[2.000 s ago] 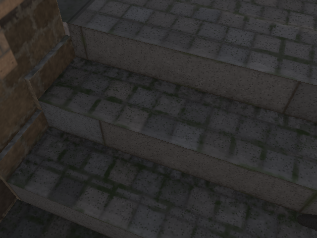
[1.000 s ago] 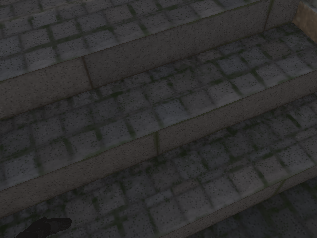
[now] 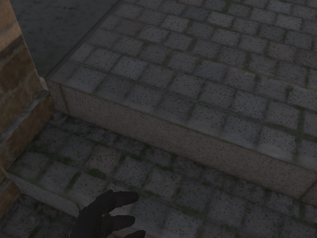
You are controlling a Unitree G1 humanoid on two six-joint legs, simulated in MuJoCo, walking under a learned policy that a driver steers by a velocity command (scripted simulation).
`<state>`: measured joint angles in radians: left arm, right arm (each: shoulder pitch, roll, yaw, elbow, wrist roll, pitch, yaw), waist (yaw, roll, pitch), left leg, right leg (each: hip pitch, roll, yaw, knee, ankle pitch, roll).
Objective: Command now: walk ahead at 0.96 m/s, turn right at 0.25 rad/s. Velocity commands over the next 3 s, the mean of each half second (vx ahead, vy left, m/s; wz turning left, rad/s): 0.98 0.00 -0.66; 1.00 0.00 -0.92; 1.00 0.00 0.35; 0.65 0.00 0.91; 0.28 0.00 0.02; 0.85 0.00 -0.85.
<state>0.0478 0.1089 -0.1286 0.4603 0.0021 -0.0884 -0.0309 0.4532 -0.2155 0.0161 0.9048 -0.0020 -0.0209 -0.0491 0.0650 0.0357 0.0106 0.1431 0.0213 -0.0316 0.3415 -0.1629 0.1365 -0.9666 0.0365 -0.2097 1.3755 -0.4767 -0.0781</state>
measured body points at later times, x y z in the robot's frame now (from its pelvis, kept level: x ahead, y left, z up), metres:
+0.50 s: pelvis +0.41 -0.03 +0.27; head +0.38 -0.05 +0.72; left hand +0.63 +0.16 +0.18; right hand +0.43 -0.32 +0.16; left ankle +0.49 +0.09 -0.40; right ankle +0.26 -0.09 -0.19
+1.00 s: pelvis +0.73 -0.27 +0.50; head +0.72 -0.26 +0.95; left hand +0.88 -0.10 +0.36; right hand +0.75 -0.59 +0.49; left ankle +0.88 -0.17 -0.01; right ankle +0.67 -0.29 -0.23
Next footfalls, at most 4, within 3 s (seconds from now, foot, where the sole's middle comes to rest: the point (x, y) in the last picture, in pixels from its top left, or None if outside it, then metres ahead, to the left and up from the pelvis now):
0.38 left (152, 184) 0.53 0.08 -0.44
0.78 right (280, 120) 0.70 -0.31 -0.27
1.26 left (307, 37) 1.15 -0.51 -0.27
1.70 right None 1.36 -0.91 -0.27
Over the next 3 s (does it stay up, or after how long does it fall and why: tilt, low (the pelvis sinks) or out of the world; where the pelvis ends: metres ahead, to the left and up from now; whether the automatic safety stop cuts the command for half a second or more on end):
stays up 1.82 -0.96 0.48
